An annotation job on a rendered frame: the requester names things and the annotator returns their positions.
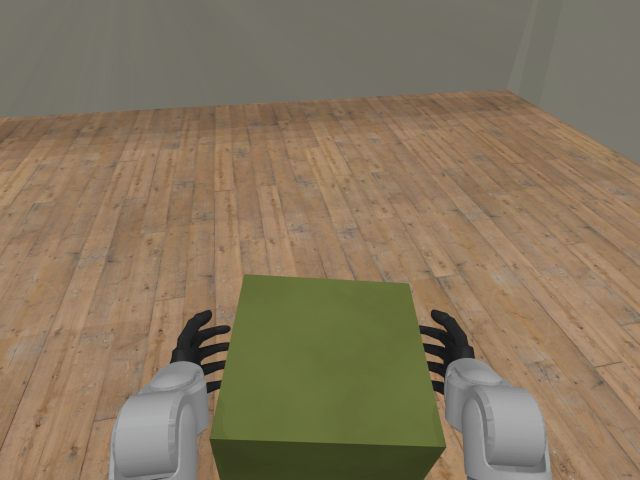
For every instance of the carton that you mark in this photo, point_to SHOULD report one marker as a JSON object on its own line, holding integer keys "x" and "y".
{"x": 325, "y": 379}

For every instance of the robot left forearm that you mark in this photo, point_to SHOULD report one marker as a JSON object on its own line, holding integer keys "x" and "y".
{"x": 155, "y": 434}

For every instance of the right robot hand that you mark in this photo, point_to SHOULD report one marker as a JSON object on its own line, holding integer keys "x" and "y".
{"x": 455, "y": 341}

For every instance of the robot right forearm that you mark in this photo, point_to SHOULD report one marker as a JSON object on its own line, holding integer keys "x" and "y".
{"x": 504, "y": 432}

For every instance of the left robot hand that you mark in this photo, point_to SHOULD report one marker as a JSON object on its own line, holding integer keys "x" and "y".
{"x": 189, "y": 341}

